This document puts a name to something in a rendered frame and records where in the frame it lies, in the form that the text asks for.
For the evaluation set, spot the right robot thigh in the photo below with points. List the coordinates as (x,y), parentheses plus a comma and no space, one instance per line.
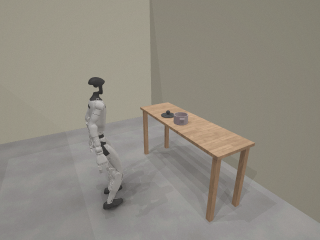
(113,158)

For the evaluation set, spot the left robot hand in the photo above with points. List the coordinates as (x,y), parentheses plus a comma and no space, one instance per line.
(91,145)

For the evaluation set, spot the robot left upper arm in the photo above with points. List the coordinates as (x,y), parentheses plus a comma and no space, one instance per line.
(87,118)

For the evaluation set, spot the left robot thigh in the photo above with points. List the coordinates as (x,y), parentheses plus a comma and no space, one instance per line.
(109,143)

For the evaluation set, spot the robot left forearm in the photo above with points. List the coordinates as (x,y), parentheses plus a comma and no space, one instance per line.
(87,123)

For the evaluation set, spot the table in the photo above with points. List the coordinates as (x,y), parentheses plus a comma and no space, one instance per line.
(214,140)

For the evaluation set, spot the lid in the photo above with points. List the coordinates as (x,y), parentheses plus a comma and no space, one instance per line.
(165,115)

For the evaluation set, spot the right robot hand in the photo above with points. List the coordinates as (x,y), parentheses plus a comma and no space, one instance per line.
(101,160)

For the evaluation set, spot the pot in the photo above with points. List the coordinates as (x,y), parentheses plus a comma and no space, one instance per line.
(180,118)

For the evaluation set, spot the robot right upper arm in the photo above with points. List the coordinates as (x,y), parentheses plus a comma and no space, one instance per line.
(97,109)

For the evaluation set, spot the robot right forearm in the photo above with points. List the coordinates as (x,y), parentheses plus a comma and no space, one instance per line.
(95,138)

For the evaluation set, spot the robot thigh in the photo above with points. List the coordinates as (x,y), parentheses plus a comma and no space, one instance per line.
(113,158)
(109,143)

